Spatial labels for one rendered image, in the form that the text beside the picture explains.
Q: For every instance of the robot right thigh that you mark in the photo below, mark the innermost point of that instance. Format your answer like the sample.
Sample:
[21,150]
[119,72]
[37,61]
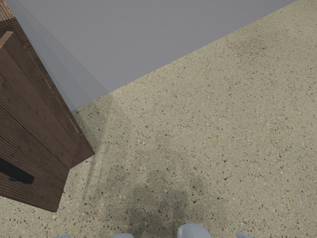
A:
[192,230]

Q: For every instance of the cupboard door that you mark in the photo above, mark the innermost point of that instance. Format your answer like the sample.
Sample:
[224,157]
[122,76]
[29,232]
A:
[36,134]

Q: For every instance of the handle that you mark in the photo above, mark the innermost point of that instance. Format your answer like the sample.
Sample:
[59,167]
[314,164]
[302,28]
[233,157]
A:
[15,173]

